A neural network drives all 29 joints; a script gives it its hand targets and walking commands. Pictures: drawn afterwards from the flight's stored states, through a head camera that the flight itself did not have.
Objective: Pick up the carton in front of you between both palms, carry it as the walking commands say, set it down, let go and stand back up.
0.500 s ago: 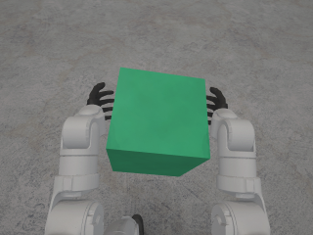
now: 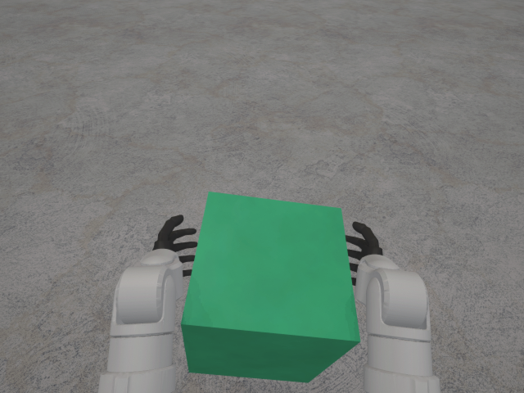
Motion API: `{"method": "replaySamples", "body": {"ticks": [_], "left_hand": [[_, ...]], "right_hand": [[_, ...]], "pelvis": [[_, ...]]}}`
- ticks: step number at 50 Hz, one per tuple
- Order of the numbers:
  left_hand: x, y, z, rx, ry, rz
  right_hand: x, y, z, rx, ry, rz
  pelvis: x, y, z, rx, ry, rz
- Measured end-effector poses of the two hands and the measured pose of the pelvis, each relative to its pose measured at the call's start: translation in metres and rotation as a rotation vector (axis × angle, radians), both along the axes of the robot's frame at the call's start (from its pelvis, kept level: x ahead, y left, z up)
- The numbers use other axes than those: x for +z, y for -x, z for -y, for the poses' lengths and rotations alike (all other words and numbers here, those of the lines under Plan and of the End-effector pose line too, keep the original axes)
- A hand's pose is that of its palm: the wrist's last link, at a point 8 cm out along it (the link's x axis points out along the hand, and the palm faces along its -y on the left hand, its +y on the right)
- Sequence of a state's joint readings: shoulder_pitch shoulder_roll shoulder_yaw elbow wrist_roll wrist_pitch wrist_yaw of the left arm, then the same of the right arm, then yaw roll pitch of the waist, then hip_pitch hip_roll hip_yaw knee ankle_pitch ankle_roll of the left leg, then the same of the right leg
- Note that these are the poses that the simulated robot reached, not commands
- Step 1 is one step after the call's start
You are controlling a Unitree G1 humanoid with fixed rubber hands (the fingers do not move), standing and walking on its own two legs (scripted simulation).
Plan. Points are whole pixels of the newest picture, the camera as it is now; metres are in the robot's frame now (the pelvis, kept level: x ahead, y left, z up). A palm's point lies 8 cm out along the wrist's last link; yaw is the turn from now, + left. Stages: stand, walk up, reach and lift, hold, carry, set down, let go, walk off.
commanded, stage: carry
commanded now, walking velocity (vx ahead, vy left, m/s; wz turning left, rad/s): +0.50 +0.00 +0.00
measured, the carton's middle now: (261, 293) +0.28 +0.01 +0.00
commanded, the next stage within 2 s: none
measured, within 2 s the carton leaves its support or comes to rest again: neither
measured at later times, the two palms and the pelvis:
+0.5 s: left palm (178, 145) +0.57 +0.18 +0.09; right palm (318, 148) +0.56 -0.11 +0.09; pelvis +0.29 +0.05 +0.01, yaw -2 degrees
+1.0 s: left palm (216, 89) +0.87 +0.14 +0.07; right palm (319, 92) +0.87 -0.16 +0.07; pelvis +0.60 -0.01 +0.01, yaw +1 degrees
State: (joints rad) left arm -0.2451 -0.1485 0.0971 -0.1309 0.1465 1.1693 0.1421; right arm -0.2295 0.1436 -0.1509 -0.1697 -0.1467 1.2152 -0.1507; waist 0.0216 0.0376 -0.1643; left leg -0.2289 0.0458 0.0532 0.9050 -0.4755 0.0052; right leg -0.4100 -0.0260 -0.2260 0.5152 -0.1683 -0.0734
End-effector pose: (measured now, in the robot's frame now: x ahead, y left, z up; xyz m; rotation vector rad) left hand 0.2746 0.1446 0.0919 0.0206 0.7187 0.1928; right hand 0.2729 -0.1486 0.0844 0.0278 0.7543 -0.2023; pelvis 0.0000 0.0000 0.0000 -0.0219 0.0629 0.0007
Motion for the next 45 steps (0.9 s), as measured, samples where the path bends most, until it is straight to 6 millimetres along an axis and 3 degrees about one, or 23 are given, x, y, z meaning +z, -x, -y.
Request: {"method": "replaySamples", "body": {"ticks": [4,9,16,21,25,29,37,40,43,45], "left_hand": [[-0.008,-0.025,0.002,0.017,0.006,-0.078],[0.001,-0.075,0.001,0.021,0.004,-0.063],[0.018,-0.173,-0.014,0.004,0.018,0.038],[0.005,-0.252,-0.034,-0.004,0.054,0.066],[-0.004,-0.297,-0.039,-0.018,0.064,-0.024],[-0.001,-0.34,-0.037,-0.041,0.063,-0.051],[0.021,-0.439,-0.027,-0.022,0.048,0.032],[0.017,-0.481,-0.017,-0.012,0.03,0.035],[0.004,-0.525,-0.004,-0.002,0.006,0.032],[-0.007,-0.55,0.003,0.0,-0.013,-0.008]], "right_hand": [[-0.005,-0.031,0.002,0.023,0.011,-0.077],[0.005,-0.084,0.001,0.032,0.013,-0.06],[0.022,-0.175,-0.014,0.009,0.018,0.04],[0.017,-0.249,-0.034,-0.005,0.046,0.069],[0.009,-0.287,-0.039,-0.03,0.045,-0.022],[0.014,-0.324,-0.038,-0.052,0.048,-0.048],[0.033,-0.432,-0.028,-0.028,0.034,0.035],[0.024,-0.477,-0.017,-0.01,0.025,0.038],[0.006,-0.525,-0.004,0.004,0.006,0.036],[-0.008,-0.551,0.003,0.006,-0.008,0.0]], "pelvis": [[0.012,-0.037,0.007,0.01,-0.017,0.0],[0.02,-0.088,0.006,0.005,-0.03,-0.002],[0.013,-0.179,-0.013,0.0,-0.021,0.004],[-0.006,-0.251,-0.035,-0.024,-0.039,0.011],[0.005,-0.29,-0.045,-0.044,-0.017,-0.003],[0.018,-0.331,-0.047,-0.04,-0.003,-0.008],[0.021,-0.431,-0.032,-0.029,-0.007,-0.007],[0.012,-0.478,-0.02,-0.022,-0.017,0.0],[-0.005,-0.526,-0.005,-0.006,-0.018,0.014],[-0.006,-0.55,0.003,0.005,-0.007,0.01]]}}
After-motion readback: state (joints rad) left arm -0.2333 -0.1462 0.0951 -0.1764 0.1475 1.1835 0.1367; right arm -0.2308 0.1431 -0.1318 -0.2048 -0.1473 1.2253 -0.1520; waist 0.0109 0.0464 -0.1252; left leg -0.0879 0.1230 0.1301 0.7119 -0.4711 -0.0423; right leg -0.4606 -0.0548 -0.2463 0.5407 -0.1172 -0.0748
